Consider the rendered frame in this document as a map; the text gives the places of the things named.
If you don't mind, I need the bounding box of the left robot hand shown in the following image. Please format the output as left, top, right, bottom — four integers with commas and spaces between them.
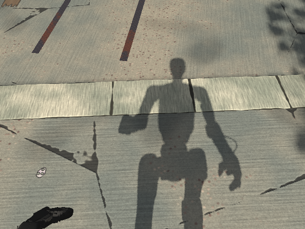
17, 206, 73, 229

